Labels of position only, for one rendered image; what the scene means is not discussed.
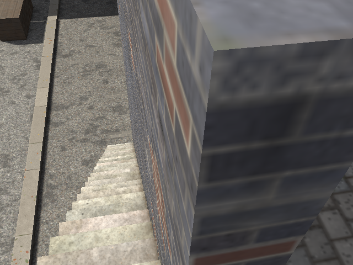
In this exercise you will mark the stairs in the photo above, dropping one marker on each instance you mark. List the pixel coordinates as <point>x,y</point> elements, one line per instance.
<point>109,224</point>

